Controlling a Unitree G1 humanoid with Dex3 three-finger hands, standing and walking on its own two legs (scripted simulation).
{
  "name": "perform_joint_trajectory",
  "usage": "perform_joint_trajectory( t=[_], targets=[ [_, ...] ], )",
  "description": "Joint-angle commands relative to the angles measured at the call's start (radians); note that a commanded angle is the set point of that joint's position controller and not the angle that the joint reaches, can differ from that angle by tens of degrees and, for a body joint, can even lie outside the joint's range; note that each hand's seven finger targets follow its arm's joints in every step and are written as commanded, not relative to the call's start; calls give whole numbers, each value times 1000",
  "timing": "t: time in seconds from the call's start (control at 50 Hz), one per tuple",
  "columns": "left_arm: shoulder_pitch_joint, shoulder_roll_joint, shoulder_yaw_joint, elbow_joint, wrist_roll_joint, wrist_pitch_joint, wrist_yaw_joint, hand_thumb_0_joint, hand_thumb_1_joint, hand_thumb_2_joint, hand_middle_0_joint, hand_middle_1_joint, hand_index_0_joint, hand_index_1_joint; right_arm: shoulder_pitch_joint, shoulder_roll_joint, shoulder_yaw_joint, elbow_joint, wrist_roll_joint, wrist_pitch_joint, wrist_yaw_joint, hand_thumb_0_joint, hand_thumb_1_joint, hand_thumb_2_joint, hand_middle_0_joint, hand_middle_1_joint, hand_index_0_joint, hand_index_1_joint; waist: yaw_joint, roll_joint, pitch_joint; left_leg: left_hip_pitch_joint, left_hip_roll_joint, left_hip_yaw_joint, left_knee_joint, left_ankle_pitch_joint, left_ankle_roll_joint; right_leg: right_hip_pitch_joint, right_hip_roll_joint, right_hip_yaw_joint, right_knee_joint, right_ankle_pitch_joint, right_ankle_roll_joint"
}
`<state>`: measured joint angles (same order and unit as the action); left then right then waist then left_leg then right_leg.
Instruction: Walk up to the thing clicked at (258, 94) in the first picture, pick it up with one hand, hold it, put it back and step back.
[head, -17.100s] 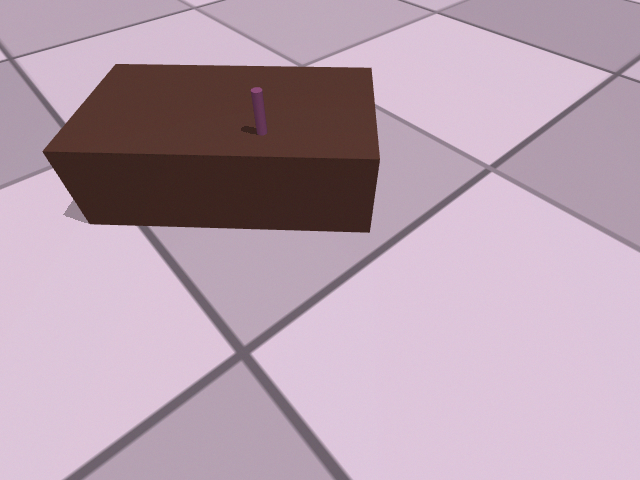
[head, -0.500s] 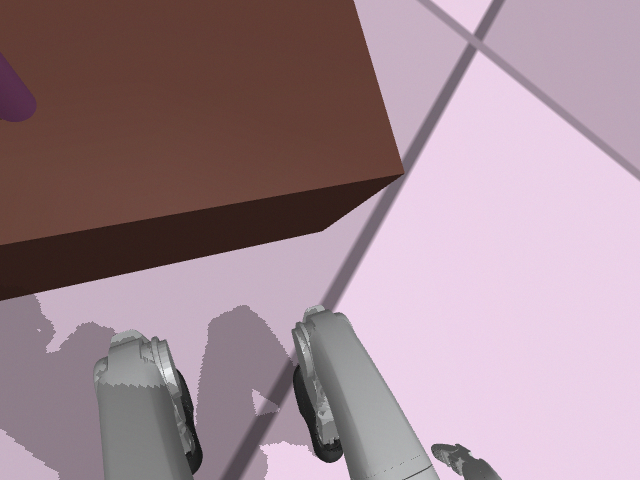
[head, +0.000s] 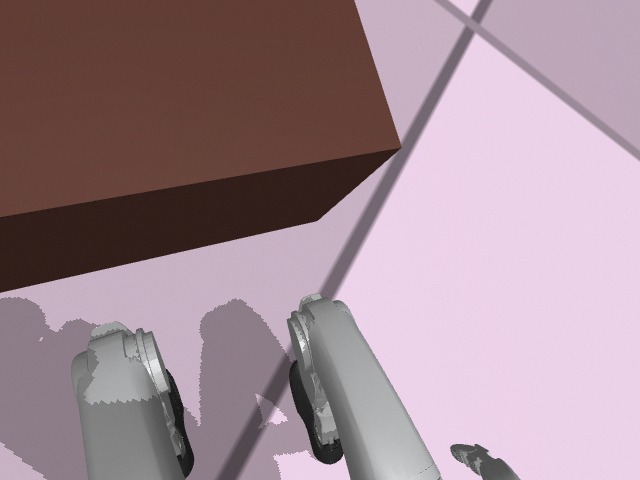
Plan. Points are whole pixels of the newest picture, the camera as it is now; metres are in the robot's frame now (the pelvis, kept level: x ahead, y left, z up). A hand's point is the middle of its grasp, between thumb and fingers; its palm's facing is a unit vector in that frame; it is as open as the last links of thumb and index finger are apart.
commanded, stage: rest palm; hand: left
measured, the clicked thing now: out of the picture +0.57 +0.29 +0.03
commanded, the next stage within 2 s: close in 0.20 s
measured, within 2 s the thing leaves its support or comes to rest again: leaves its support in 1.38 s
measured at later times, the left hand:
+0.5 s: hand out of the picture +0.59 +0.30 +0.01, palm faces +0.30 -0.95 -0.02, open 17.1 cm
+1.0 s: hand out of the picture +0.58 +0.30 +0.02, palm faces +0.29 -0.96 -0.04, open 11.3 cm
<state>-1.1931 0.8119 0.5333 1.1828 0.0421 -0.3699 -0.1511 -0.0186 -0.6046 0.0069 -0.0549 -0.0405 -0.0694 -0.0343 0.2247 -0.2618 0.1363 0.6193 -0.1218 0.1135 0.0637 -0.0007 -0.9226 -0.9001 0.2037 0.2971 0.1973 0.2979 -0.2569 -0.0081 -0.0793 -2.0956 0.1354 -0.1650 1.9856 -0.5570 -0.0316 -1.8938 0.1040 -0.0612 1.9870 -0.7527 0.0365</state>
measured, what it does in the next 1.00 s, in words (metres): stands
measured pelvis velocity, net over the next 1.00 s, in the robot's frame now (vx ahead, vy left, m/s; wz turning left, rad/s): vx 0.00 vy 0.00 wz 0.00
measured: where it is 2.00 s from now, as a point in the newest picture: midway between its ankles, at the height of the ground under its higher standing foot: (249, 434)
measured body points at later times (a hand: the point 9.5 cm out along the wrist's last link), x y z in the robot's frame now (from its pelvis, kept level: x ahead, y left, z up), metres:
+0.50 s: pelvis +0.00 +0.00 -0.02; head +0.25 +0.07 +0.35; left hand +0.56 +0.35 +0.02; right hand +0.05 -0.25 -0.13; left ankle +0.10 +0.15 -0.41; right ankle +0.06 -0.13 -0.41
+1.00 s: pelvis +0.00 +0.00 -0.01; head +0.24 +0.07 +0.36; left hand +0.56 +0.35 +0.03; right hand +0.04 -0.26 -0.12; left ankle +0.10 +0.15 -0.41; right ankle +0.06 -0.13 -0.41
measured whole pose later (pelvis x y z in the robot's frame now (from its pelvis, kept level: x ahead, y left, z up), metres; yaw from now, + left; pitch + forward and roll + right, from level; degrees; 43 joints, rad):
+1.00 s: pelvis +0.00 +0.00 -0.01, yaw +0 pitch +36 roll -9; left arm -1.14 0.75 0.51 1.10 0.02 -0.32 -0.13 -0.02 -0.35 0.55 -0.73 -0.72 -0.76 -0.72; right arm 0.21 -0.26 0.13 0.62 -0.10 0.13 0.06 0.00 -0.92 -0.90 0.20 0.30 0.20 0.30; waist -0.23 0.02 -0.09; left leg -2.12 0.13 -0.17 2.04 -0.58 -0.03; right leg -1.91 0.10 -0.06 2.04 -0.78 0.04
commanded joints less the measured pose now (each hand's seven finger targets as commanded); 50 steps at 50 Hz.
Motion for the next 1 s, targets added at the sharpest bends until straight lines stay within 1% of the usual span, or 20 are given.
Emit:
perform_joint_trajectory(
  t=[0.0,0.02,0.08,0.14,0.2,0.24,0.28,0.32,0.38,0.42,0.48,0.5,0.58,0.6,0.7,0.74,0.82,0.86,0.92,0.98],
  targets=[
    [-436,250,-24,-250,-17,-65,2,0,-611,0,-69,-29,-76,-20,236,-225,-72,10,-1,-5,-22,0,-918,-901,199,300,199,300,11,418,-732,738,-6,39,-142,155,50,183,-3,-42,-248,286,-65],
    [-428,224,-35,-235,-18,-62,0,0,-611,0,-65,-26,-73,-16,234,-226,-74,10,1,-5,-23,0,-918,-900,199,300,199,300,-2,405,-721,744,-4,30,-146,150,50,164,-4,-52,-245,281,-65],
    [-392,229,-23,-230,-23,-61,2,0,-611,0,-64,-25,-70,-18,215,-224,-71,9,5,-5,-27,0,-914,-900,199,300,199,300,13,387,-676,707,-8,28,-149,126,49,145,-4,-55,-237,261,-66],
    [-357,201,-22,-203,-29,-56,4,0,-611,0,-65,-31,-73,-21,218,-224,-69,5,8,-2,-24,0,-919,-901,199,299,199,299,3,338,-659,669,-11,29,-132,144,54,168,-4,-61,-233,283,-61],
    [-359,227,9,-249,-39,-56,6,0,-611,0,-66,-35,-74,-25,216,-230,-75,-7,11,0,-23,0,-920,-901,199,299,199,299,20,332,-726,693,-11,30,-112,203,58,186,-1,-63,-217,324,-58],
    [-351,197,-5,-248,-37,-54,4,0,-611,1,-66,-35,-74,-26,216,-231,-78,-4,11,1,-21,0,-922,-901,199,299,199,299,13,338,-711,703,-9,21,-113,201,55,159,-3,-69,-203,320,-60],
    [-357,214,8,-267,-32,-55,10,0,-611,15,-67,-39,-75,-32,214,-230,-78,-2,11,5,-19,0,-921,-902,199,299,199,299,17,353,-713,710,-8,16,-112,208,52,148,-4,-71,-190,321,-61],
    [-371,223,16,-296,-33,-57,16,0,-611,67,-217,-158,-225,-150,209,-228,-80,-7,11,7,-18,0,-926,-900,199,299,199,299,25,359,-739,716,-9,18,-109,210,52,158,-4,-68,-187,323,-61],
    [-393,208,3,-306,-39,-63,12,0,-611,124,-267,-221,-276,-214,217,-219,-75,2,8,9,-18,0,-929,-901,199,299,199,299,8,351,-738,688,-11,32,-89,212,56,181,-1,-65,-196,335,-56],
    [-409,238,12,-310,-41,-65,12,0,-611,130,-301,-244,-312,-234,218,-221,-73,5,7,5,-20,0,-932,-901,199,299,199,299,7,343,-753,674,-11,42,-73,211,61,201,0,-57,-202,341,-52],
    [-389,203,-14,-242,-35,-54,8,0,-611,169,-347,-305,-362,-292,210,-218,-71,9,5,7,-20,0,-933,-901,199,299,199,299,5,350,-719,676,-10,39,-87,157,57,167,1,-59,-202,288,-56],
    [-412,221,-20,-275,-28,-55,10,0,-611,188,-350,-310,-364,-298,206,-219,-69,8,3,7,-20,0,-926,-900,199,299,199,299,1,366,-711,661,-10,44,-82,158,56,170,1,-57,-204,294,-56],
    [-398,262,10,-291,-36,-44,7,0,-590,244,-425,-382,-439,-371,216,-224,-67,1,4,14,-22,0,-927,-900,199,299,199,299,25,346,-766,659,-13,50,-64,215,61,236,2,-51,-206,348,-50],
    [-393,233,-5,-268,-39,-39,2,0,-587,255,-437,-399,-452,-387,211,-224,-66,0,8,15,-21,0,-930,-901,199,299,199,299,18,345,-744,670,-11,43,-71,207,60,207,2,-58,-199,334,-54],
    [-378,242,3,-293,-40,-26,5,0,-497,400,-593,-565,-610,-553,209,-228,-74,-10,14,17,-20,0,-927,-900,199,299,199,299,24,322,-741,642,-13,44,-73,196,63,227,6,-59,-211,335,-51],
    [-395,191,-31,-304,-42,-21,4,0,-467,427,-610,-592,-631,-578,212,-228,-79,-8,15,17,-21,0,-924,-899,199,299,199,299,10,331,-730,665,-10,44,-71,208,63,205,5,-61,-208,346,-52],
    [-375,208,-9,-320,-41,-20,18,0,-353,563,-749,-741,-770,-726,213,-228,-83,-12,18,19,-21,0,-920,-898,199,299,199,299,26,344,-717,662,-13,38,-95,166,56,187,3,-66,-208,301,-57],
    [-369,196,-24,-310,-34,-19,20,0,-316,605,-796,-793,-819,-776,201,-227,-87,-8,20,18,-21,0,-919,-897,199,299,199,299,29,368,-690,675,-11,27,-120,120,49,139,-1,-69,-200,256,-65],
    [-360,204,-13,-321,-32,-24,26,0,-189,717,-900,-906,-925,-887,207,-227,-89,-10,22,19,-24,0,-913,-895,199,299,199,299,29,346,-699,658,-14,31,-120,123,52,166,-1,-65,-208,267,-62],
    [-348,151,-35,-316,-44,-24,21,0,-86,912,-960,-1050,-970,-1055,206,-222,-92,-11,25,14,-25,0,-904,-899,200,300,200,300,24,331,-711,686,-14,30,-121,151,54,161,0,-66,-213,284,-62]
  ],
)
